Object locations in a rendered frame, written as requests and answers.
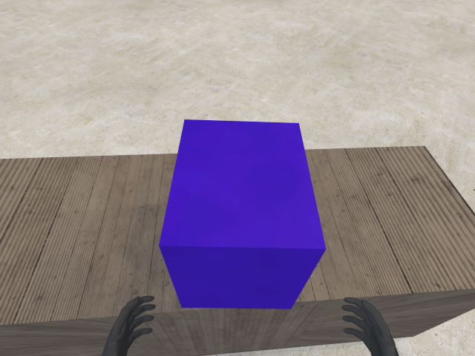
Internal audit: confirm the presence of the pedestal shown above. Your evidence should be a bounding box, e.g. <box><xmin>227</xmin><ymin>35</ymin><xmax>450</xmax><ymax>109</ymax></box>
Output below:
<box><xmin>0</xmin><ymin>146</ymin><xmax>475</xmax><ymax>356</ymax></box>

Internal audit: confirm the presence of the right robot hand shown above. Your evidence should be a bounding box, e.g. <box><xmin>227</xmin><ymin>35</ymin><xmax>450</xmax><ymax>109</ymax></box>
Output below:
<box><xmin>341</xmin><ymin>297</ymin><xmax>399</xmax><ymax>356</ymax></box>

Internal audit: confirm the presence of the left robot hand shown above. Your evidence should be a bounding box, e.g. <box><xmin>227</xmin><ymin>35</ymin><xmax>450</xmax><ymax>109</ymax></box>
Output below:
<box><xmin>102</xmin><ymin>296</ymin><xmax>156</xmax><ymax>356</ymax></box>

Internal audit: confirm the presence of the carton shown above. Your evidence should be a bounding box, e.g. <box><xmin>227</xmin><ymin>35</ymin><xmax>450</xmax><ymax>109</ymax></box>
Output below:
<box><xmin>159</xmin><ymin>119</ymin><xmax>326</xmax><ymax>309</ymax></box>

